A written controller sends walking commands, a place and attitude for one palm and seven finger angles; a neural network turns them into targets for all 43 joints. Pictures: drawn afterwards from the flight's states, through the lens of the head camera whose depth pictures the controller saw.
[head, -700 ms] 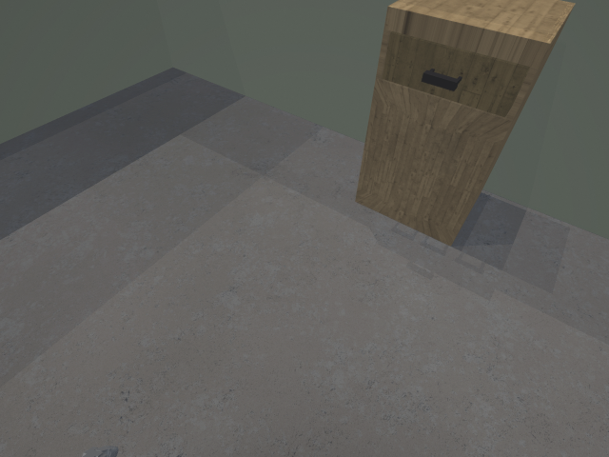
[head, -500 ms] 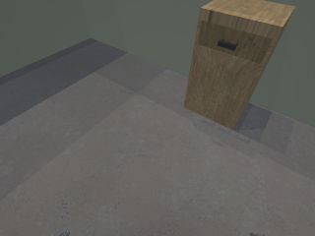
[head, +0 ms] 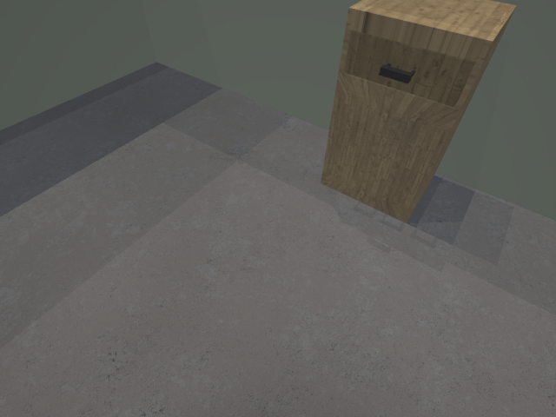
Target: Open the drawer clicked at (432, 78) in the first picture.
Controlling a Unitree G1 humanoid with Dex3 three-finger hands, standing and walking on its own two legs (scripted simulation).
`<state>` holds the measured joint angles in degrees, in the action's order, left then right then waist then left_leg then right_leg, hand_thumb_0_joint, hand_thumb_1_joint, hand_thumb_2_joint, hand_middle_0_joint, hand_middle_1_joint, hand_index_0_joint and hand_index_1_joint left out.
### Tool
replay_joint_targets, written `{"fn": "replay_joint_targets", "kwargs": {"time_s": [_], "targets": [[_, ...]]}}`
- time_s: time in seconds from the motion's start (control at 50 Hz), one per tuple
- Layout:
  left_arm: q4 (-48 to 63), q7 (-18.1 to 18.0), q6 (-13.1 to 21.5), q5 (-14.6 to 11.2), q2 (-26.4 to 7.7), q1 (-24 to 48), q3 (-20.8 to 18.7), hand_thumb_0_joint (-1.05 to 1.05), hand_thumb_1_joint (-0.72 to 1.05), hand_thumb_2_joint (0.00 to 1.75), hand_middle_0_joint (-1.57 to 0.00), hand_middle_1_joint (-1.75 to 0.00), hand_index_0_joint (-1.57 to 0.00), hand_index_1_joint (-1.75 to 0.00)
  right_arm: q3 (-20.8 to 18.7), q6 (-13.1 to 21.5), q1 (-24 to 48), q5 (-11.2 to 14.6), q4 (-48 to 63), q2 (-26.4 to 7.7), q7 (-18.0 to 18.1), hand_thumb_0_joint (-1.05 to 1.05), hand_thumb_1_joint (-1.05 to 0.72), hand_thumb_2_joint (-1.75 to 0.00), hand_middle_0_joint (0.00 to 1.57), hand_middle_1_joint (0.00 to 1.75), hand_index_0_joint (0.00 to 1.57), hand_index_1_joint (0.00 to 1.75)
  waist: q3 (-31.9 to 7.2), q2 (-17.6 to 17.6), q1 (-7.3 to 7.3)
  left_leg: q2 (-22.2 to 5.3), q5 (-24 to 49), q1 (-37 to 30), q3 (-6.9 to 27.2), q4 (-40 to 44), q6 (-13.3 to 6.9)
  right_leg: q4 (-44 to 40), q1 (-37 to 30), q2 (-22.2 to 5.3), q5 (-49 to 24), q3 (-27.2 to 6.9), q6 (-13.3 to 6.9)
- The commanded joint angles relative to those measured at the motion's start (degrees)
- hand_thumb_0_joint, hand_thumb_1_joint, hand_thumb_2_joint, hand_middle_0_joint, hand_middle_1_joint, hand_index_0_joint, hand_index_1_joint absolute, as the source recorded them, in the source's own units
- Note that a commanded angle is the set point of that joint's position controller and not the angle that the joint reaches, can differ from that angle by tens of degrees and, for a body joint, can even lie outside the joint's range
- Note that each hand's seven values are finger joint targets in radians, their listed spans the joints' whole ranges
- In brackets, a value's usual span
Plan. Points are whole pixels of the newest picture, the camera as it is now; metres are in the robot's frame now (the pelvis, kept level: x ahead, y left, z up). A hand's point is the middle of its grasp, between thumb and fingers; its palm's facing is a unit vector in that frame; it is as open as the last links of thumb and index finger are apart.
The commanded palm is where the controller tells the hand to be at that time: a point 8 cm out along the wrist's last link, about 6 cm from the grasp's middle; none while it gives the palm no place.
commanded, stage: stand and wait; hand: left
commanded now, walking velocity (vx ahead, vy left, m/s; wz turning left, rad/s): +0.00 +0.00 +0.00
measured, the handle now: (398, 71) +1.25 -0.37 -0.06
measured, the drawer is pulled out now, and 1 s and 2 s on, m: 0.00 0.00 0.00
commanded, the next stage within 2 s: look at it before walking up in 0.12 s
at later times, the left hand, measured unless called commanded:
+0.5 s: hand out of the picture +0.08 +0.24 -0.16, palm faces -0.04 -0.94 -0.33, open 7.4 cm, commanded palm none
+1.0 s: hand out of the picture +0.07 +0.23 -0.17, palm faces -0.04 -0.95 -0.30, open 7.4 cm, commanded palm none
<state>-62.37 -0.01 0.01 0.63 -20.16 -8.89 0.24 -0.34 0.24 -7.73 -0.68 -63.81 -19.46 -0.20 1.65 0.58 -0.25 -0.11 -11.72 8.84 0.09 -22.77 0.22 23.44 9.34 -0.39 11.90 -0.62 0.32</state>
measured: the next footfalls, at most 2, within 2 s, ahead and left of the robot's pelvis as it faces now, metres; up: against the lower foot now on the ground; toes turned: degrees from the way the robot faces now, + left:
left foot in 1.56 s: +0.40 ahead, +0.09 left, +0.00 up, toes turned +0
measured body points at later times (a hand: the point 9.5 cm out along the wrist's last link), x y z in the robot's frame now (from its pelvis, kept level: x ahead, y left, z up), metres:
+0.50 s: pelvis +0.00 +0.00 +0.00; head +0.00 +0.00 +0.45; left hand +0.08 +0.29 -0.13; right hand +0.08 -0.30 -0.13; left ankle +0.01 +0.12 -0.74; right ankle +0.01 -0.12 -0.74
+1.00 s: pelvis +0.02 +0.00 +0.00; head +0.02 +0.00 +0.45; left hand +0.08 +0.28 -0.14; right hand +0.08 -0.28 -0.14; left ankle +0.01 +0.12 -0.74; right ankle +0.01 -0.12 -0.74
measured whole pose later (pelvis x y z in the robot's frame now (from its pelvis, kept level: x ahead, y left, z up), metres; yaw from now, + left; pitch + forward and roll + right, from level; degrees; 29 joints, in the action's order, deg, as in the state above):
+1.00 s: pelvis +0.02 +0.00 +0.00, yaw -2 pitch -1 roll +0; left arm -62.4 0.1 -0.7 1.1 -17.5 -11.8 0.0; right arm 0.1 -0.2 -9.0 -1.4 -63.8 -16.8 -0.3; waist -0.6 0.5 0.5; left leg -1.2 -16.2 9.0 -1.3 -25.5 0.5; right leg 25.7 10.0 0.7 15.2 -1.9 -0.4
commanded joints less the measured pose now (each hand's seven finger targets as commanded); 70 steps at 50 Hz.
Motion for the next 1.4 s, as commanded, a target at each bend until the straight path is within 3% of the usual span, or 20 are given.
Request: {"fn": "replay_joint_targets", "kwargs": {"time_s": [0.0, 0.4, 0.82, 0.86, 0.88, 0.92, 0.98, 1.04, 1.08, 1.1, 1.14, 1.16, 1.18, 1.2, 1.22, 1.24, 1.26, 1.28, 1.34, 1.38], "targets": [[4.0, -0.6, 1.42, -0.04, -11.34, 3.44, -2.15, 0.0, 0.9, 0.9, -0.2, -0.3, -0.2, -0.3, -1.94, 1.58, 3.49, 0.12, 3.98, -11.85, 0.68, 0.0, -0.9, -0.9, 0.2, 0.3, 0.2, 0.3, -2.2, -0.53, 0.25, -6.22, 2.05, 0.56, 5.69, 4.84, -1.97, -5.05, 0.79, -6.37, -0.42, -5.86, -2.11], [3.85, -0.65, 1.56, 0.09, -11.26, 3.57, -2.13, 0.0, 0.9, 0.9, -0.2, -0.3, -0.2, -0.3, -1.88, 1.55, 3.63, 0.18, 3.61, -11.61, 0.63, 0.0, -0.9, -0.9, 0.2, 0.3, 0.2, 0.3, -1.84, -0.49, 0.23, -6.33, 3.01, -0.03, 5.54, 5.06, -1.74, -5.82, 1.06, -6.42, -1.55, -6.27, -2.1], [3.53, -0.63, 1.68, -0.02, -11.38, 3.45, -2.08, 0.0, 0.9, 0.9, -0.2, -0.3, -0.2, -0.3, -1.7, 1.7, 4.06, 0.26, 3.55, -11.98, 0.8, 0.0, -0.9, -0.9, 0.2, 0.3, 0.2, 0.3, -3.87, -0.81, 0.22, -6.86, 8.39, -2.22, 5.02, 4.81, -1.6, -4.84, -1.16, -6.56, -8.68, -5.51, -2.09], [1.67, -0.84, 0.48, -0.01, -4.03, -0.86, -0.63, 0.0, 0.9, 0.9, -0.2, -0.3, -0.2, -0.3, 0.09, 0.67, 0.21, -0.2, 1.81, -4.31, 0.48, 0.0, -0.9, -0.9, 0.2, 0.3, 0.2, 0.3, -4.62, 0.18, 0.34, -6.29, 0.43, -2.11, 3.35, 3.7, -0.48, -4.87, -1.01, -6.01, 1.23, -5.64, -1.25], [1.37, -0.68, 0.1, 0.24, -3.8, -2.41, -0.7, 0.0, 0.9, 0.9, -0.2, -0.3, -0.2, -0.3, 0.0, 0.32, -1.21, -0.42, 1.61, -4.05, 0.39, 0.0, -0.9, -0.9, 0.2, 0.3, 0.2, 0.3, -3.56, 0.15, 0.45, -5.84, -6.07, -1.15, 2.98, 3.02, -0.48, -5.04, 0.51, -5.56, 8.51, -6.55, -1.61], [1.79, 0.01, -0.43, 0.55, -4.36, -3.41, -1.32, 0.0, 0.9, 0.9, -0.2, -0.3, -0.2, -0.3, -0.52, -0.03, -1.81, -0.79, 2.09, -4.45, 0.19, 0.0, -0.9, -0.9, 0.2, 0.3, 0.2, 0.3, 2.74, 0.32, 0.59, -5.21, -18.1, 4.13, 2.92, 3.37, -0.82, -5.81, 5.06, -4.79, 19.57, -8.56, -2.6], [2.79, 0.62, -0.33, 0.71, -3.63, -5.82, -2.09, 0.0, 0.9, 0.9, -0.2, -0.3, -0.2, -0.3, -1.23, 0.29, -3.78, -0.85, 2.95, -4.49, 0.17, 0.0, -0.9, -0.9, 0.2, 0.3, 0.2, 0.3, 6.42, 0.03, 0.53, -5.91, -22.5, 6.29, 3.56, 2.07, -2.02, -3.45, 8.81, -3.49, 22.51, -9.4, -4.02], [3.8, 0.89, 0.59, 0.65, -1.33, -7.58, -2.48, 0.0, 0.9, 0.9, -0.2, -0.3, -0.2, -0.3, -1.82, 1.33, -7.28, -0.61, 3.1, -4.45, 0.45, 0.0, -0.9, -0.9, 0.2, 0.3, 0.2, 0.3, 5.46, -3.33, -0.13, -9.38, -20.65, 2.8, 6.7, 2.61, -4.4, 4.3, 11.68, -1.29, 16.53, -6.86, -4.3], [4.48, 1.03, 1.29, 0.71, 0.5, -8.23, -2.64, 0.0, 0.9, 0.9, -0.2, -0.3, -0.2, -0.3, -2.66, 1.81, -10.01, -0.38, 2.95, -5.28, 0.65, 0.0, -0.9, -0.9, 0.2, 0.3, 0.2, 0.3, 4.59, -8.31, -0.68, -13.55, -19.53, -0.68, 11.03, 4.7, -6.82, 11.98, 14.83, 0.99, 12.69, -2.66, -3.6], [5.11, 1.01, 1.74, 0.69, 1.95, -7.86, -2.62, 0.0, 0.9, 0.9, -0.2, -0.3, -0.2, -0.3, -2.99, 2.19, -11.83, -0.32, 2.61, -4.96, 0.87, 0.0, -0.9, -0.9, 0.2, 0.3, 0.2, 0.3, 4.93, -10.21, -1.02, -15.78, -14.26, -3.41, 13.0, 5.18, -8.28, 15.04, 17.32, 1.54, 10.21, -0.24, -3.14], [5.41, 0.99, 2.65, 0.54, 3.69, -7.86, -2.62, 0.0, 0.9, 0.9, -0.2, -0.3, -0.2, -0.3, -3.07, 2.64, -14.05, -0.37, 1.7, -3.46, 1.16, 0.0, -0.9, -0.9, 0.2, 0.3, 0.2, 0.3, 4.66, -9.76, -0.88, -16.9, 3.12, -6.97, 10.2, 0.73, -9.06, 13.25, 17.23, 0.63, 11.8, 2.75, -2.64], [4.2, 0.95, 2.89, 0.57, 4.29, -11.08, -2.95, 0.0, 0.9, 0.9, -0.2, -0.3, -0.2, -0.3, -2.96, 2.6, -12.78, -0.38, 1.82, -2.82, 1.27, 0.0, -0.9, -0.9, 0.2, 0.3, 0.2, 0.3, 4.45, -7.84, 1.07, -14.86, 6.75, -1.99, 5.64, -5.15, -7.24, 8.63, 9.59, 0.18, 8.22, 2.81, -3.2], [1.79, 0.72, 3.11, 0.76, 2.87, -17.78, -3.72, 0.0, 0.9, 0.9, -0.2, -0.3, -0.2, -0.3, -2.72, 2.78, -10.04, -0.16, 2.7, -0.92, 1.21, 0.0, -0.9, -0.9, 0.2, 0.3, 0.2, 0.3, 2.87, 0.28, 4.35, -9.89, 9.12, 9.48, -1.3, -17.57, -4.16, 2.82, -4.21, -2.2, 0.19, -3.27, -5.37], [-1.62, -0.37, 3.82, 1.03, -2.24, -28.31, -5.13, 0.0, 0.9, 0.9, -0.2, -0.3, -0.2, -0.3, -1.85, 3.69, -5.21, 0.21, 6.21, 3.16, 0.76, 0.0, -0.9, -0.9, 0.2, 0.3, 0.2, 0.3, 1.48, 17.71, 7.65, -2.64, -4.23, 27.62, -10.01, -35.68, -0.49, -4.9, -18.45, -15.04, -14.33, -23.16, -10.36], [-4.01, -1.19, 4.1, 0.49, -2.91, -34.91, -5.08, 0.0, 0.9, 0.9, -0.2, -0.3, -0.2, -0.3, -1.78, 4.0, 2.07, -0.35, 9.08, 2.47, 0.65, 0.0, -0.9, -0.9, 0.2, 0.3, 0.2, 0.3, 2.69, 16.92, 9.9, -2.11, -20.9, 36.81, -5.88, -43.91, -0.01, -4.4, -22.57, -20.08, -34.71, -30.63, -13.95], [-4.35, -1.8, 4.18, 0.91, -0.54, -35.06, -4.52, 0.0, 0.9, 0.9, -0.2, -0.3, -0.2, -0.3, -2.0, 4.22, 4.37, -0.6, 9.38, 3.0, 0.64, 0.0, -0.9, -0.9, 0.2, 0.3, 0.2, 0.3, 3.6, 8.9, 9.7, -4.21, -19.55, 41.21, -3.13, -47.35, -0.1, -1.7, -24.79, -19.72, -40.49, -27.36, -15.71], [-3.63, -2.25, 4.03, 1.15, 0.5, -32.98, -4.18, 0.0, 0.9, 0.9, -0.2, -0.3, -0.2, -0.3, -2.29, 4.09, 4.61, -0.37, 9.38, 3.73, 0.48, 0.0, -0.9, -0.9, 0.2, 0.3, 0.2, 0.3, 3.7, 3.54, 8.24, -5.99, -18.04, 42.57, -2.15, -47.68, -0.14, -1.64, -24.32, -19.28, -32.93, -24.46, -15.53], [-2.75, -2.38, 4.03, 1.14, 1.83, -30.21, -3.95, 0.0, 0.9, 0.9, -0.2, -0.3, -0.2, -0.3, -2.33, 3.92, 4.71, -0.38, 8.89, 4.32, 0.08, 0.0, -0.9, -0.9, 0.2, 0.3, 0.2, 0.3, 4.52, 0.89, 6.88, -7.13, -16.16, 41.73, -2.17, -46.08, -0.15, -2.82, -21.47, -18.08, -25.82, -21.79, -14.52], [-1.38, -2.2, 4.53, 1.3, 4.04, -23.28, -3.15, 0.0, 0.9, 0.9, -0.2, -0.3, -0.2, -0.3, -2.62, 2.24, 3.01, -0.23, 9.19, 6.64, -0.86, 0.0, -0.9, -0.9, 0.2, 0.3, 0.2, 0.3, 7.97, 4.96, 1.83, -7.22, -8.27, 34.01, -4.39, -38.48, 1.03, -9.91, -6.35, -14.28, -17.94, -14.06, -11.74], [-1.43, -2.14, 4.78, 1.24, 4.14, -20.45, -3.01, 0.0, 0.9, 0.9, -0.2, -0.3, -0.2, -0.3, -2.66, 2.09, 2.9, 0.13, 9.41, 8.02, -1.73, 0.0, -0.9, -0.9, 0.2, 0.3, 0.2, 0.3, 9.28, 7.29, 0.24, -6.56, -1.87, 26.33, -6.41, -29.19, 0.63, -12.43, -0.06, -11.31, -16.46, -9.52, -9.76]]}}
